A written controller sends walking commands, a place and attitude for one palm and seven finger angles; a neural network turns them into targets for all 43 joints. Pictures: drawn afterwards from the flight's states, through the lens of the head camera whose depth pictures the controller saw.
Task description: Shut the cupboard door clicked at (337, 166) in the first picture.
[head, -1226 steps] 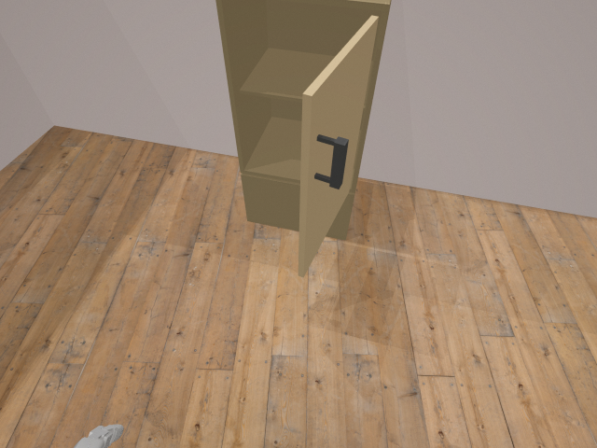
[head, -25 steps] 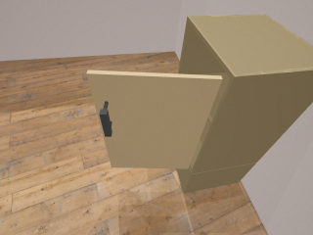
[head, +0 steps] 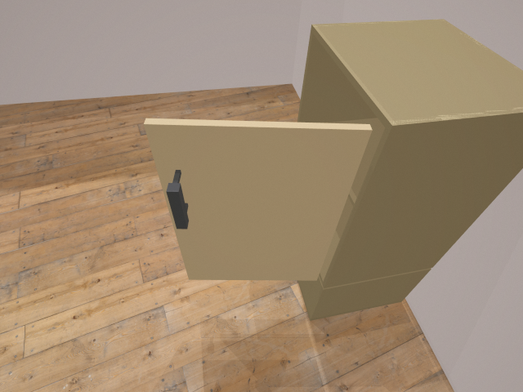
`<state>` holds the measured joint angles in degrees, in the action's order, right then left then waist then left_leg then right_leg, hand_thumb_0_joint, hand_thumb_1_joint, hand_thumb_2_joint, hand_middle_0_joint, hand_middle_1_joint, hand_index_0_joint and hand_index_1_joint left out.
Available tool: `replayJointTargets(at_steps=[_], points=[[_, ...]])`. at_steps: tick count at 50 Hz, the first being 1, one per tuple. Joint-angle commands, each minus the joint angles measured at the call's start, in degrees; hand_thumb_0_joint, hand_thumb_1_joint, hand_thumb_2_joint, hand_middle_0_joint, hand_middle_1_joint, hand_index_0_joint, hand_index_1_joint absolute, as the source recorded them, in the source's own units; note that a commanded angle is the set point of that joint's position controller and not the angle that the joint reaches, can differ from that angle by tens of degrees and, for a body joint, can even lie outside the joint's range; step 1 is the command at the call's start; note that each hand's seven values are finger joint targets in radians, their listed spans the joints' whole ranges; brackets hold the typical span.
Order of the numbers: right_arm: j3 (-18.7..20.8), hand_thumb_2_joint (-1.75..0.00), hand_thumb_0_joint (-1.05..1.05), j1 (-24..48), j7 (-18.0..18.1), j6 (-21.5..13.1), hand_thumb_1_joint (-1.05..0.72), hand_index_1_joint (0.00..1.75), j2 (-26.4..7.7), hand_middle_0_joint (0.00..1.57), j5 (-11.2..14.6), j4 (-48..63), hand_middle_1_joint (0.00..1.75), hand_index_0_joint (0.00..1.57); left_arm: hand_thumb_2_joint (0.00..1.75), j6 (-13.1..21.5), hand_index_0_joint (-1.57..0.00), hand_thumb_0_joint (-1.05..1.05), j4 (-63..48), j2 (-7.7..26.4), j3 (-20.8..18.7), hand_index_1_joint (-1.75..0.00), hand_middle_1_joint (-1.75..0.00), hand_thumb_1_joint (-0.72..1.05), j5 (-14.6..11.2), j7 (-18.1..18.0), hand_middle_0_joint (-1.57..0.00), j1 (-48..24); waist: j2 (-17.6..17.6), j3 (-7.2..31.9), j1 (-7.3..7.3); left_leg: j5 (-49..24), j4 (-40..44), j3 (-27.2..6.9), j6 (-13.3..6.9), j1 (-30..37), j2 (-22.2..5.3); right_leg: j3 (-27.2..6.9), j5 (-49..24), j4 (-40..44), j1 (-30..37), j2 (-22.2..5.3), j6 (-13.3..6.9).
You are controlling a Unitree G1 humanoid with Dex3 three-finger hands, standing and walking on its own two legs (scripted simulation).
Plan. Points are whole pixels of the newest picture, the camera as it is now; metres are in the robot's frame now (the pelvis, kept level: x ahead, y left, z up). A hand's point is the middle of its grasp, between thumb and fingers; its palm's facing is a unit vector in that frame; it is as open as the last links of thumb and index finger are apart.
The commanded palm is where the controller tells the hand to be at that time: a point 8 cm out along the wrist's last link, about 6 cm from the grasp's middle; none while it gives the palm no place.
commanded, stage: look again from close up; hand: left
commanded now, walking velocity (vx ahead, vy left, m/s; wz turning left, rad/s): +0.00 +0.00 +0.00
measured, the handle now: (180, 199) +0.48 +0.20 -0.03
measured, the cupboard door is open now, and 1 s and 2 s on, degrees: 79 79 79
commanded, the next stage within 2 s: raise the hand and make a fist in 0.32 s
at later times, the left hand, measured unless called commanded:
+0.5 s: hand out of the picture +0.07 +0.16 -0.14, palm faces +0.15 -0.96 -0.22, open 7.3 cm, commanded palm +0.10 +0.19 -0.07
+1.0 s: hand out of the picture +0.14 +0.14 -0.05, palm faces +0.20 -0.97 -0.10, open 5.4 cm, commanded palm +0.13 +0.18 -0.06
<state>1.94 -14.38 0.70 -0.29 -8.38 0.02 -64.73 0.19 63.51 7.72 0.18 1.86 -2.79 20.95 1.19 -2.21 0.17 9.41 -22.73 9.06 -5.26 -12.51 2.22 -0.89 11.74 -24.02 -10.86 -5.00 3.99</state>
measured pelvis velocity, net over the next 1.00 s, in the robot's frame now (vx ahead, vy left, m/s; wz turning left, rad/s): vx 0.00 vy -0.08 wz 0.10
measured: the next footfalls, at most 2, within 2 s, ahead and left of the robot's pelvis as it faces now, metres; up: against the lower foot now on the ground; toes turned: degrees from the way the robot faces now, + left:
none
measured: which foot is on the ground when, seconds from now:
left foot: down 0.00-1.00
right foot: down 0.00-1.00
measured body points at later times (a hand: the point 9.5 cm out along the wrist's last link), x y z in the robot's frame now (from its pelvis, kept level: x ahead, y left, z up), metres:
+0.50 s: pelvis +0.01 -0.03 +0.00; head +0.02 -0.02 +0.45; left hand +0.06 +0.21 -0.13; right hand +0.03 -0.25 -0.15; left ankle +0.04 +0.06 -0.74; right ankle +0.01 -0.17 -0.74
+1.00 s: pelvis +0.00 -0.08 -0.13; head +0.06 -0.06 +0.32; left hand +0.12 +0.19 -0.04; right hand +0.28 -0.27 -0.16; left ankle +0.04 +0.06 -0.74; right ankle +0.01 -0.17 -0.74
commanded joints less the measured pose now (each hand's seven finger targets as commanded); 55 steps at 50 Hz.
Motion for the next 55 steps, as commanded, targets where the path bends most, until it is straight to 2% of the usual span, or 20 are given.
replayJointTargets(at_steps=[1, 20, 21, 22, 23, 24, 25, 26, 28, 30, 33, 35, 37, 40, 43, 44, 46, 50, 52, 55], points=[[1.07, -0.9, 0.0, -2.9, 0.32, -0.59, -0.9, 0.3, -6.53, 0.2, -0.14, 1.8, 0.3, 0.2, 0.9, 0.48, -0.2, 0.0, -1.06, 4.67, -0.7, -0.3, -0.3, 0.9, -0.1, -0.1, -0.2, 4.91, -1.77, -3.05, -0.25, 12.81, 9.73, -12.08, 3.53, 0.42, -9.7, -1.01, 0.61, 3.16, -4.91, -0.68, -3.83], [0.26, -0.9, 0.0, -3.79, 0.38, -0.78, -0.9, 0.3, -5.13, 0.2, -0.12, 0.61, 0.3, 0.2, 0.9, 0.96, -0.2, 0.0, -1.23, 4.88, -0.56, -0.3, -0.3, 0.9, -0.49, -0.14, -0.2, 3.05, -0.76, -2.83, -0.55, 6.09, 6.96, -9.67, 4.04, 2.62, -8.95, -2.7, -0.95, 4.95, -4.98, -1.06, -4.3], [-0.31, -0.9, 0.0, -0.98, -0.02, -1.27, -0.9, 0.3, -8.25, 0.2, -0.34, 5.26, 0.3, 0.2, 0.9, 1.29, -0.2, 0.0, -0.39, 6.94, -0.05, -0.3, -0.3, 0.9, 0.33, -1.75, -0.2, 2.06, 1.51, -3.48, -0.09, -0.95, -2.32, -8.01, 5.17, -2.17, -10.82, -1.13, -1.79, 2.46, -4.31, -1.83, -4.48], [0.97, -0.9, 0.0, -3.98, 5.23, -11.06, -0.9, 0.3, -19.89, 0.2, 0.21, 25.48, 0.3, 0.2, 0.9, 15.9, -0.2, 0.0, -96.65, 35.28, -17.93, -0.3, -0.3, 0.9, -7.08, -1.08, -0.2, -48.61, -1.3, 20.69, -10.37, -6.71, 0.35, -9.21, 3.79, 14.74, -6.21, 3.42, -8.22, -4.71, -3.03, 5.44, -5.43], [-1.91, -0.9, 0.0, -0.6, 5.53, -15.95, -0.9, 0.3, -11.56, 0.2, 2.91, 24.66, 0.3, 0.2, 0.9, 12.06, -0.22, 0.0, -81.11, 11.95, -1.19, -0.32, -0.32, 0.9, -8.83, -1.76, -0.22, -11.42, -17.0, 27.72, -1.37, -8.84, 1.56, -9.41, 5.64, 19.67, -6.43, 6.07, 0.54, -5.85, -4.78, 7.27, -5.84], [-2.43, -0.9, 0.0, 1.44, 5.22, -18.73, -0.9, 0.3, -14.07, 0.2, 2.77, 20.76, 0.3, 0.2, 0.9, 9.07, -0.24, 0.0, -76.68, 11.77, -2.25, -0.34, -0.34, 0.9, -10.31, -4.96, -0.24, -10.41, -16.97, 22.06, -1.01, -3.87, 2.86, -11.55, 8.81, 14.08, -7.22, 6.26, 4.97, -8.57, -5.24, 7.53, -6.12], [-1.95, -0.9, 0.0, 2.09, 3.62, -19.18, -0.9, 0.3, -10.48, 0.2, 3.13, 18.18, 0.3, 0.2, 0.9, 1.87, -0.25, 0.0, -55.79, -3.63, 5.31, -0.36, -0.36, 0.9, -9.64, -4.67, -0.25, 6.9, -10.26, 8.55, -1.39, 6.75, 5.01, -13.12, 7.72, 3.6, -7.24, 6.57, 7.6, -9.51, -10.74, 5.43, -5.3], [-1.37, -0.9, 0.0, 0.89, 2.83, -19.76, -0.9, 0.3, -12.69, 0.2, 3.68, 22.29, 0.3, 0.2, 0.9, 3.17, -0.27, 0.0, -67.27, -1.65, 6.22, -0.38, -0.38, 0.9, -11.42, -4.65, -0.27, -2.94, -9.6, 1.92, -2.83, 15.71, 3.13, -13.74, 6.64, -2.03, -5.84, 6.38, 6.13, -7.17, -11.73, 4.62, -5.26], [-0.13, -0.9, 0.0, 2.97, 2.09, -21.7, -0.9, 0.3, -13.4, 0.2, 2.3, 25.75, 0.3, 0.2, 0.9, 8.86, -0.31, 0.0, -60.85, 0.33, 2.92, -0.42, -0.42, 0.9, -10.39, -3.02, -0.31, -2.37, -2.06, -6.11, -4.38, 18.66, -3.25, -13.55, 5.68, -9.76, -3.51, 6.33, 10.26, -5.28, -17.54, 4.3, -4.83], [1.34, -0.9, 0.0, 2.97, 0.4, -21.46, -0.9, 0.3, -12.62, 0.2, 1.81, 29.18, 0.3, 0.2, 0.9, 15.23, -0.35, 0.0, -50.08, -0.92, -0.71, -0.46, -0.46, 0.9, -11.55, 1.22, -0.35, 11.25, 12.23, -5.07, -0.86, 17.0, -10.2, -12.1, 6.36, -17.51, -2.51, 7.91, 17.28, -9.6, -23.09, 4.95, -5.09], [3.59, -0.9, 0.0, 5.5, -1.52, -20.39, -0.9, 0.3, -12.66, 0.2, 0.28, 33.84, 0.3, 0.2, 0.9, 29.02, -0.4, 0.0, -49.91, 1.26, -6.76, -0.52, -0.52, 0.9, -16.52, 12.55, -0.4, 21.03, 20.98, 4.62, 3.97, 11.6, -21.48, -8.61, 6.92, -26.15, -1.08, 5.87, 18.71, -17.4, -25.63, 4.67, -5.44], [4.6, -0.9, 0.0, 7.42, -2.76, -19.07, -0.9, 0.3, -12.88, 0.2, 0.44, 36.8, 0.3, 0.2, 0.9, 36.32, -0.44, 0.0, -49.74, 6.66, -12.81, -0.56, -0.56, 0.9, -17.69, 19.36, -0.44, 20.26, 12.8, 8.66, 5.02, 9.74, -27.47, -7.9, 7.32, -31.02, -0.33, 3.15, 12.77, -24.07, -25.4, 3.59, -6.21], [4.93, -0.9, 0.0, 9.29, -2.71, -17.88, -0.9, 0.3, -12.18, 0.2, 0.67, 40.27, 0.3, 0.2, 0.9, 37.45, -0.47, 0.0, -51.73, 8.75, -15.32, -0.6, -0.6, 0.9, -17.0, 20.84, -0.47, 19.65, 2.71, 11.8, 6.37, 9.58, -31.09, -6.74, 6.32, -33.52, 0.13, 2.48, 10.66, -29.83, -28.47, 3.86, -6.56], [4.51, -0.9, 0.0, 10.07, -2.23, -17.04, -0.9, 0.3, -11.96, 0.2, 0.53, 44.16, 0.3, 0.2, 0.9, 37.64, -0.53, 0.0, -68.86, 11.97, -15.64, -0.66, -0.66, 0.9, -17.76, 19.49, -0.53, 10.43, -11.66, 18.73, 5.67, 11.6, -34.04, -7.69, 5.39, -32.53, -0.77, 1.16, 12.44, -33.97, -33.03, 4.63, -6.85], [3.88, -0.9, 0.0, 7.41, -1.03, -17.8, -0.9, 0.3, -11.38, 0.2, 0.21, 43.78, 0.3, 0.2, 0.9, 42.11, -0.58, 0.0, -88.41, 13.9, -14.32, -0.72, -0.72, 0.9, -19.07, 17.77, -0.58, 0.65, -16.15, 27.44, 1.61, 7.0, -40.67, -9.58, 3.9, -29.14, -1.88, -1.48, 8.4, -35.21, -35.82, 4.99, -6.58], [3.78, -0.9, 0.0, 6.26, -0.29, -18.34, -0.9, 0.3, -11.75, 0.2, 0.01, 42.99, 0.3, 0.2, 0.9, 43.7, -0.6, 0.0, -94.5, 14.59, -13.5, -0.74, -0.74, 0.9, -19.7, 17.91, -0.6, -3.33, -13.3, 30.42, -0.37, 5.62, -43.31, -10.27, 3.59, -29.32, -2.41, -2.26, 6.49, -36.18, -36.54, 5.42, -6.1], [3.33, -0.9, 0.0, 5.68, 0.85, -18.73, -0.9, 0.3, -11.76, 0.2, 0.25, 40.49, 0.3, 0.2, 0.9, 44.35, -0.64, 0.0, -91.35, 10.67, -9.13, -0.78, -0.78, 0.9, -20.29, 20.26, -0.64, -2.68, -8.66, 26.07, -3.11, 6.75, -46.6, -11.0, 3.28, -32.97, -3.1, -3.19, 7.11, -35.71, -39.89, 5.61, -5.57], [2.71, -0.9, 0.0, 4.65, 2.97, -18.66, -0.9, 0.3, -12.76, 0.2, 1.59, 38.89, 0.3, 0.2, 0.9, 37.32, -0.71, 0.0, -78.39, 10.44, -7.77, -0.86, -0.86, 0.9, -21.63, 27.28, -0.71, -1.55, -0.48, 18.72, -5.04, 12.05, -49.58, -11.22, 3.09, -41.47, -3.52, -5.47, 12.88, -32.02, -40.91, 5.23, -4.06], [2.9, -0.9, 0.0, 5.39, 3.58, -17.22, -0.9, 0.3, -12.7, 0.2, 2.91, 40.77, 0.3, 0.2, 0.9, 28.29, -0.75, 0.0, -71.77, 11.47, -10.2, -0.9, -0.9, 0.9, -21.93, 29.77, -0.75, 4.48, 4.94, 19.84, -2.53, 12.67, -47.97, -10.62, 3.08, -43.75, -3.34, -6.78, 15.7, -29.01, -36.77, 4.23, -3.26], [2.69, -0.9, 0.0, 7.77, 3.55, -14.38, -0.9, 0.3, -11.7, 0.2, 3.61, 44.49, 0.3, 0.2, 0.9, 16.23, -0.81, 0.0, -71.27, 15.44, -17.39, -0.96, -0.96, 0.9, -23.27, 29.92, -0.81, 9.53, 5.75, 26.89, 2.62, 9.01, -45.76, -10.37, 3.39, -43.49, -1.94, -9.07, 8.62, -28.48, -25.29, 1.7, -1.33]])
